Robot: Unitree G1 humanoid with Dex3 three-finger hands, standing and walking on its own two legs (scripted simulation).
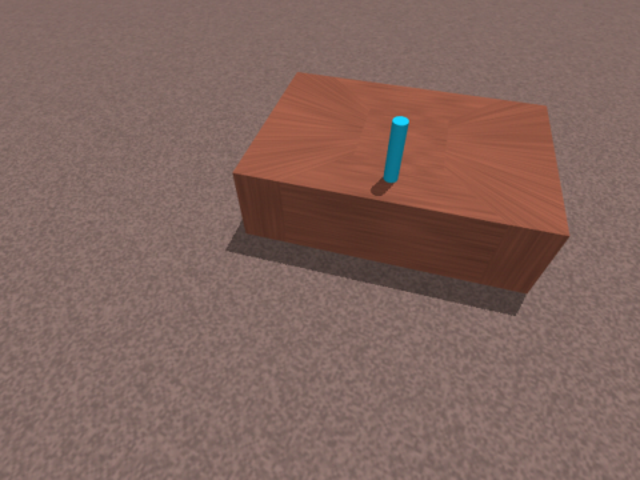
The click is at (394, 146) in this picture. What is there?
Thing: slim round
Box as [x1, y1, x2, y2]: [383, 116, 408, 182]
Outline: 402,116 394,117 392,120 383,176 384,179 389,182 393,182 397,179 408,124 408,120
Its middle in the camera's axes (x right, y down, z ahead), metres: +0.25 -0.29 +1.30
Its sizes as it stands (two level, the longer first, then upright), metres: 0.051 0.051 0.232
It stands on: a support 0.33 m high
